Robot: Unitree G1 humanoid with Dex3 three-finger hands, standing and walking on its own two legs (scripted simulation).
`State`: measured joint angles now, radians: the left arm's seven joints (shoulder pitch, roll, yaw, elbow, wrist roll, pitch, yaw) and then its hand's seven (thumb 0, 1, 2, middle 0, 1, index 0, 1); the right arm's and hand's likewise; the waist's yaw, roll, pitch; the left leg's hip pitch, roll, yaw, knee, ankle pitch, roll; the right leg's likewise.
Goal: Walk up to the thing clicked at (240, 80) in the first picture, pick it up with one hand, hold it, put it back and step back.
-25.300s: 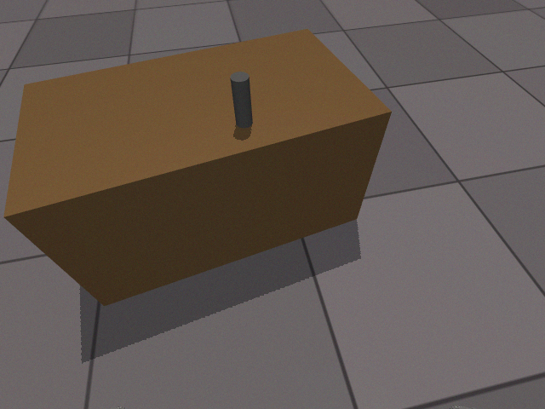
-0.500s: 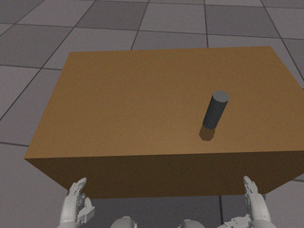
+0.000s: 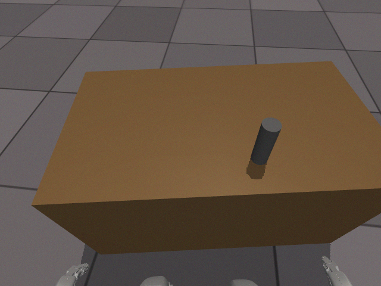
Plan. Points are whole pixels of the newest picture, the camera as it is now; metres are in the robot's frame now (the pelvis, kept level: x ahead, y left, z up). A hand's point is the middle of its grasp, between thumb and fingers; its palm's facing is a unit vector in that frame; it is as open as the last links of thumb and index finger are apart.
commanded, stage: home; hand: right
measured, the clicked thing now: (264, 142) +0.48 -0.20 -0.06
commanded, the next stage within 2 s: stand in 0.20 s
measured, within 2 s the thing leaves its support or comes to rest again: neither
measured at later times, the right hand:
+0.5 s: hand out of the picture +0.05 -0.25 -0.12, palm faces +0.00 +0.93 -0.36, open 15.8 cm
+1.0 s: hand out of the picture +0.03 -0.24 -0.12, palm faces +0.00 +0.94 -0.34, open 7.5 cm
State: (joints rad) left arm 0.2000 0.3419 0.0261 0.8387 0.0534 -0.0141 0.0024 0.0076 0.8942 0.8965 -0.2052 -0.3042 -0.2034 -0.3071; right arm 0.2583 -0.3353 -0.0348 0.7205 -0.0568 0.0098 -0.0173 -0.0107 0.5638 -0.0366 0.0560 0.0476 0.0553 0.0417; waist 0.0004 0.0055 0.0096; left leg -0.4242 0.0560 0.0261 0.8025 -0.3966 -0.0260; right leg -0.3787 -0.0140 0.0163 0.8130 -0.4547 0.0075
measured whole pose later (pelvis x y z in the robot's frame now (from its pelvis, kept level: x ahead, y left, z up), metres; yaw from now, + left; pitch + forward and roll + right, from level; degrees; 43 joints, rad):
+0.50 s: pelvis -0.01 +0.00 +0.04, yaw +0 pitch -4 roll +0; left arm 0.15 0.32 0.01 1.10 0.02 0.00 0.00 0.00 0.90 0.90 -0.20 -0.30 -0.20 -0.31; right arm 0.17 -0.32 -0.01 1.10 -0.03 -0.01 -0.02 -0.01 0.34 -0.27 0.15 0.19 0.15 0.19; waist -0.01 -0.01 0.05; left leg -0.16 0.06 0.04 0.43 -0.20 -0.03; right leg -0.11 0.00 0.02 0.42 -0.25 0.01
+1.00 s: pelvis -0.02 +0.01 +0.04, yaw -1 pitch -4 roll +0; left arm 0.14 0.34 0.00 1.16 0.02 0.00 0.00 0.00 0.90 0.90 -0.20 -0.30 -0.20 -0.30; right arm 0.14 -0.33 -0.01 1.16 -0.02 -0.01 0.00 0.00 -0.87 -0.90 0.20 0.30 0.20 0.29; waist -0.01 -0.01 0.06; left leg -0.14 0.04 0.05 0.36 -0.15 -0.02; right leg -0.10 -0.02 0.02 0.35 -0.19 0.03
